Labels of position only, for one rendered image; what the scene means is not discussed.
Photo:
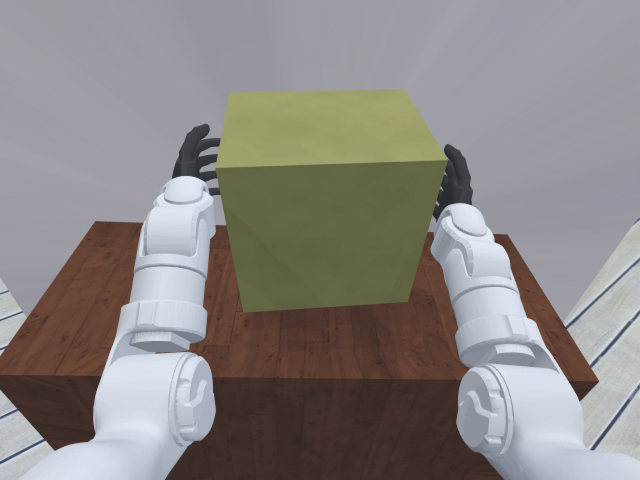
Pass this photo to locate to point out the pedestal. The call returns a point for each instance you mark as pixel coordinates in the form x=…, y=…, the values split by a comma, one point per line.
x=362, y=392

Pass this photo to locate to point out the carton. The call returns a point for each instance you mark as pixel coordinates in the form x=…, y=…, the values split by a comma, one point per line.
x=327, y=195

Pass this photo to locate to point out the robot left hand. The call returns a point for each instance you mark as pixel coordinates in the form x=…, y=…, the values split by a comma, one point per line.
x=188, y=162

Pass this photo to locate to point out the right robot forearm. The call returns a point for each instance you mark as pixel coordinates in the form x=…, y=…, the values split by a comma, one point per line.
x=492, y=323

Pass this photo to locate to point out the robot right hand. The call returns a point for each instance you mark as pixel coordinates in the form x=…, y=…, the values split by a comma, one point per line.
x=456, y=187

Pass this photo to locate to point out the left robot upper arm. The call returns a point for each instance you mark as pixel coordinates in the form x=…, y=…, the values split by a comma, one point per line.
x=149, y=409

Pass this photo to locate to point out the left robot forearm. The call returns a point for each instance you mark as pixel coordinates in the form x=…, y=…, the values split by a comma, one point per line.
x=165, y=312

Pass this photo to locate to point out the right robot upper arm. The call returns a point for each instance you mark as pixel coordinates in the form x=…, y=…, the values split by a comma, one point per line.
x=528, y=423

